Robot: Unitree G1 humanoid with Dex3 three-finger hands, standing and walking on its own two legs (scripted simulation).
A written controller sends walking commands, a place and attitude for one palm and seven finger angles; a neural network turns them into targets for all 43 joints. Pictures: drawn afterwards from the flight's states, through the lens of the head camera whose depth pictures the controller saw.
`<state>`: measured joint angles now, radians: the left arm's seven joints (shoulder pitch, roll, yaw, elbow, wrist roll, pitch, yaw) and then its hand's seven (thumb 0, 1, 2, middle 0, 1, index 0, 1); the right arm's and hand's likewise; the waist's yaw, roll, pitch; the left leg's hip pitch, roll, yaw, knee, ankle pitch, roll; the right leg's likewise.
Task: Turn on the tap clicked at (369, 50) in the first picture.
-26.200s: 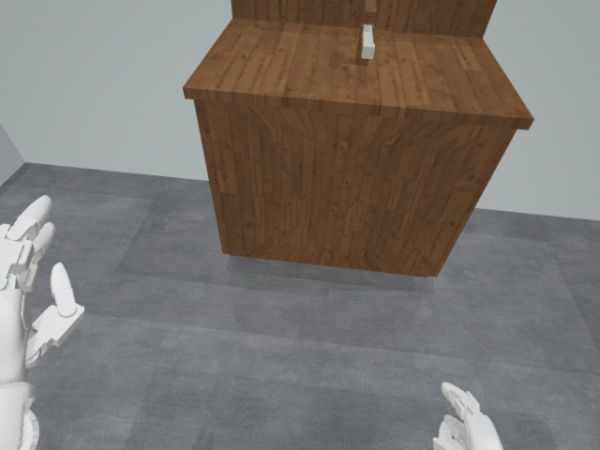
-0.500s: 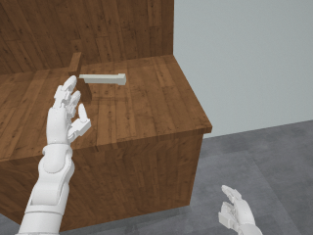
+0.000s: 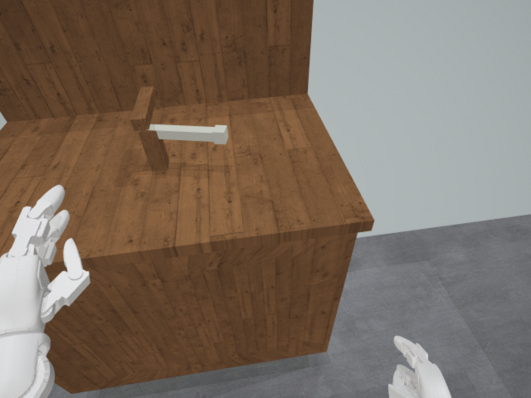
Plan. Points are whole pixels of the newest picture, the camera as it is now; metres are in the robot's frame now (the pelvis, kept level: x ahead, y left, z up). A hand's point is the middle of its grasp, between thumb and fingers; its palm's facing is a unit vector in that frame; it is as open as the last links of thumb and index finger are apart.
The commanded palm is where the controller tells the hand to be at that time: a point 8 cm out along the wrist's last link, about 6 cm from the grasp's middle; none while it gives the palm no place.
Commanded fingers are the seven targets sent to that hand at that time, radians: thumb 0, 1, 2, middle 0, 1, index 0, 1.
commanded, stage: draw the hand back beside the body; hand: left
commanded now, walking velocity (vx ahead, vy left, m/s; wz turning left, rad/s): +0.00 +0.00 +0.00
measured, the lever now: (220, 134) +0.56 +0.17 +0.12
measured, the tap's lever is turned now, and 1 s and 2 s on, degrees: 74 74 74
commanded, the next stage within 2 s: step back with the hand held close in 0.24 s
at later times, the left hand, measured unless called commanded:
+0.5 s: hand (88, 275) +0.20 +0.24 +0.16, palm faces +0.44 -0.81 -0.39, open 7.5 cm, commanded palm +0.14 +0.27 +0.17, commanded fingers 0.00 0.90 0.90 -0.20 -0.30 -0.20 -0.30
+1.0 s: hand (59, 310) +0.16 +0.26 +0.14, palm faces +0.41 -0.79 -0.46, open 7.5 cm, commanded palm +0.11 +0.30 +0.17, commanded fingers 0.00 0.90 0.90 -0.20 -0.30 -0.20 -0.30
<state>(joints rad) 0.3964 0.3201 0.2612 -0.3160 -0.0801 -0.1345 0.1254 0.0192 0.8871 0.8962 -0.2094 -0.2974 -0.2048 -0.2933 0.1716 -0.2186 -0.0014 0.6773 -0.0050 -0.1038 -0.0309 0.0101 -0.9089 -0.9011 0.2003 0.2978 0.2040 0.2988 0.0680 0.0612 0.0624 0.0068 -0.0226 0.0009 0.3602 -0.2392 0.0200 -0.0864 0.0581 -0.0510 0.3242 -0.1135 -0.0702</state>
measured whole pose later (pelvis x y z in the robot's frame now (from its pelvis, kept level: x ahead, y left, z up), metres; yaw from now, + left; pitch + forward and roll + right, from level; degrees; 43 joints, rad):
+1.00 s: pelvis -0.05 +0.02 -0.02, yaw +0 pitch +0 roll +1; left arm 0.49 0.35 0.32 -0.44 -0.03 -0.14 0.18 0.02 0.88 0.90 -0.21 -0.30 -0.21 -0.30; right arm 0.20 -0.25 0.00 0.57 0.01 -0.03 -0.07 0.01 -0.91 -0.90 0.20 0.30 0.20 0.30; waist 0.01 0.05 0.03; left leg -0.33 -0.06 0.04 0.59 -0.26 0.06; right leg -0.42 0.01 -0.03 0.53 -0.11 -0.03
